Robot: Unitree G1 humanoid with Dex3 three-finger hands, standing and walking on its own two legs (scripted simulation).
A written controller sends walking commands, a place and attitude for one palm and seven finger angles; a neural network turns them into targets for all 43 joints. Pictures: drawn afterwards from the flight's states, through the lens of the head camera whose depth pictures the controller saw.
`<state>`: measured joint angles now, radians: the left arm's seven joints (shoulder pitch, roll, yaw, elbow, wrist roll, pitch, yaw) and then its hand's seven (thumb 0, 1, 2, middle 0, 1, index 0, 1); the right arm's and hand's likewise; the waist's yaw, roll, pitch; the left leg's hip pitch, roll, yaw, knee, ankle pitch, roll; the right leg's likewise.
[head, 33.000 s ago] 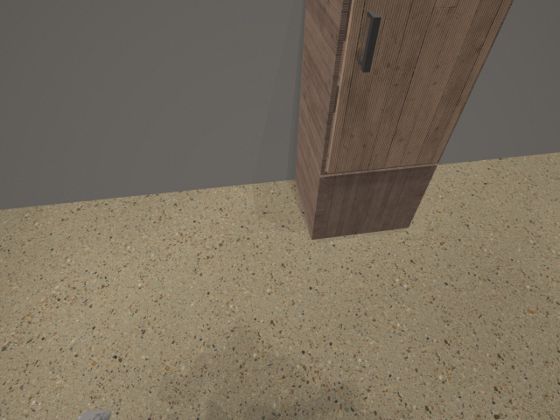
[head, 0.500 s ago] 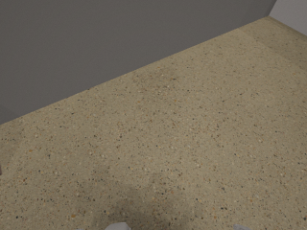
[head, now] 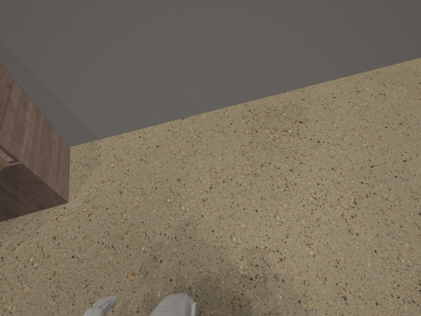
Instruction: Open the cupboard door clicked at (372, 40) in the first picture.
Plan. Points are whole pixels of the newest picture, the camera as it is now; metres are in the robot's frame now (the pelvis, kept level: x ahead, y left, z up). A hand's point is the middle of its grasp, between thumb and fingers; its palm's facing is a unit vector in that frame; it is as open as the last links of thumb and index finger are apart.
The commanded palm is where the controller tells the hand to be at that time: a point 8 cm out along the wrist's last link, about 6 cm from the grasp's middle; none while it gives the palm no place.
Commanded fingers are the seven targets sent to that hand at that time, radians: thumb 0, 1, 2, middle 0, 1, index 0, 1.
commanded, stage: turn to face it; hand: left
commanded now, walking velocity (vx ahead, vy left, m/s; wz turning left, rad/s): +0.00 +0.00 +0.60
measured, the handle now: out of the picture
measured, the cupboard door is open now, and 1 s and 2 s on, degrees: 36 36 36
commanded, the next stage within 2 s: take the last steps up to it in 1.40 s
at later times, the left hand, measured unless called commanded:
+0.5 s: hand out of the picture +0.04 +0.24 -0.16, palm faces +0.33 -0.90 -0.29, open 7.4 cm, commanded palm none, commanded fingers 0.00 0.90 0.90 -0.20 -0.30 -0.20 -0.30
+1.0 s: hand out of the picture -0.04 +0.21 -0.18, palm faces +0.61 -0.75 -0.24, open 7.4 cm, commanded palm none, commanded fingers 0.00 0.90 0.90 -0.20 -0.30 -0.20 -0.30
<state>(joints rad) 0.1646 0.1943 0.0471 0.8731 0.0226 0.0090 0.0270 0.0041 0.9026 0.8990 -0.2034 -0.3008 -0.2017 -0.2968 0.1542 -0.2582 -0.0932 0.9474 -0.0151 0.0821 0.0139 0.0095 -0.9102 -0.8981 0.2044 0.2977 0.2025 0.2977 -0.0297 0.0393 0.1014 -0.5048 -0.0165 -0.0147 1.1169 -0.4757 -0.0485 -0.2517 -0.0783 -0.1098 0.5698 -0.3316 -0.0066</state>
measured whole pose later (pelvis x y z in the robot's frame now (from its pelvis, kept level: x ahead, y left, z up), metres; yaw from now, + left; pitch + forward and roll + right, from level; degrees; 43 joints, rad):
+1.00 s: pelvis +0.03 +0.01 -0.01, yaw +37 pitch +1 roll +0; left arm 0.19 0.25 0.07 0.93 0.02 0.06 0.02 0.01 0.90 0.90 -0.20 -0.30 -0.20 -0.30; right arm 0.11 -0.22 -0.06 0.89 -0.02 0.02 0.00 0.01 -0.91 -0.90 0.20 0.30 0.20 0.30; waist 0.00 -0.04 0.11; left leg -0.33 -0.01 0.03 0.62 -0.30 0.04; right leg -0.45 -0.11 -0.06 1.10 -0.51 0.08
